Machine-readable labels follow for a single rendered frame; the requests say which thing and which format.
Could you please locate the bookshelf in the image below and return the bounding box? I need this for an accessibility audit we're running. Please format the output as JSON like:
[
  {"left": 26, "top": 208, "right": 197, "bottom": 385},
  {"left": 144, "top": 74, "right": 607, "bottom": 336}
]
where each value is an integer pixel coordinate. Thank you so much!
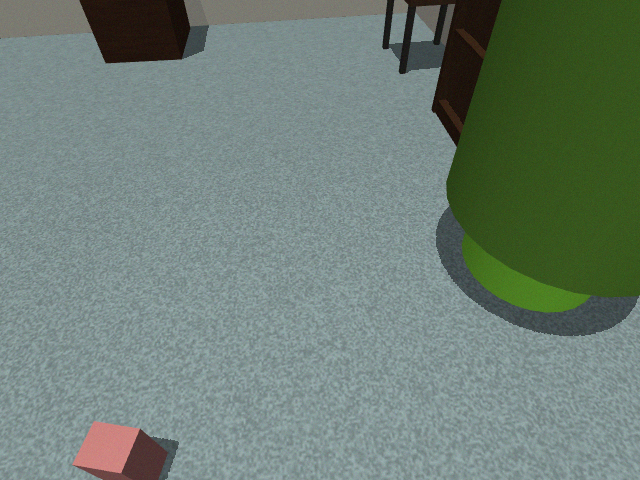
[{"left": 431, "top": 0, "right": 502, "bottom": 147}]

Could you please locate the potted plant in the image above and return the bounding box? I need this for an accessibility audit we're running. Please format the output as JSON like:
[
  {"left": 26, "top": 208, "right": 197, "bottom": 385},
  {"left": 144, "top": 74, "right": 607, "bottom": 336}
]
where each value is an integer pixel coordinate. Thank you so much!
[{"left": 446, "top": 0, "right": 640, "bottom": 312}]

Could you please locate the chair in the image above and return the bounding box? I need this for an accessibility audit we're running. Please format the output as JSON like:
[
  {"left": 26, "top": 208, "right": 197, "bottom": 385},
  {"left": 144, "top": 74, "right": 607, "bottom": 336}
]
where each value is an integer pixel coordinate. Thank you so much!
[{"left": 382, "top": 0, "right": 456, "bottom": 74}]

